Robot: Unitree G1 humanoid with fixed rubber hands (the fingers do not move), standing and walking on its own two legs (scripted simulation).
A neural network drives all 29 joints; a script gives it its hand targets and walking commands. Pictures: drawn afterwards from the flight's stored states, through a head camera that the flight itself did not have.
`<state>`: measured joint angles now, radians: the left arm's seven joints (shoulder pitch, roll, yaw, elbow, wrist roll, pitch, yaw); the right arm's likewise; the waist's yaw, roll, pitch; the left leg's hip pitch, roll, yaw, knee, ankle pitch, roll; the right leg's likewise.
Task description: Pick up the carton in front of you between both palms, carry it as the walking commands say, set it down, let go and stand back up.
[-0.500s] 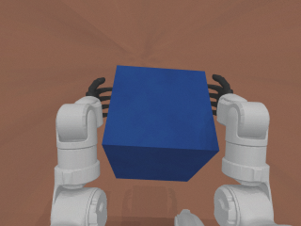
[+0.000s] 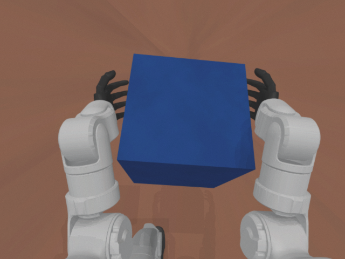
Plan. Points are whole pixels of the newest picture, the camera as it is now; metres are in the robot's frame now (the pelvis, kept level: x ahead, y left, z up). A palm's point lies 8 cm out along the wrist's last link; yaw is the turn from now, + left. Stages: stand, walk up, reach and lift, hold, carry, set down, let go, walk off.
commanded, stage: carry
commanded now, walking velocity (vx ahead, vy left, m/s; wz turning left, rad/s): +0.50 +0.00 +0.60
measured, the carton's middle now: (180, 132) +0.38 +0.02 +0.06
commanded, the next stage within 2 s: none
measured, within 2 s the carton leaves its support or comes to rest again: neither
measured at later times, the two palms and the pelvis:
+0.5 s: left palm (100, 10) +0.62 +0.21 +0.21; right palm out of the picture +0.70 -0.08 +0.20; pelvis +0.29 +0.00 +0.04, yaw +13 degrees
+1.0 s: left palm out of the picture +0.92 +0.25 +0.21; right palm out of the picture +0.93 -0.04 +0.22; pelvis +0.55 +0.10 +0.07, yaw +4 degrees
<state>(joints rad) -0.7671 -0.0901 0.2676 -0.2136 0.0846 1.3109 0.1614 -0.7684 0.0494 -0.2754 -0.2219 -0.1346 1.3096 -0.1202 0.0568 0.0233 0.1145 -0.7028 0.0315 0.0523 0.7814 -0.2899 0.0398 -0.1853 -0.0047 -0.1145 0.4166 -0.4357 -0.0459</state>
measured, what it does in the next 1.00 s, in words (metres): climbs: left foot, then right foot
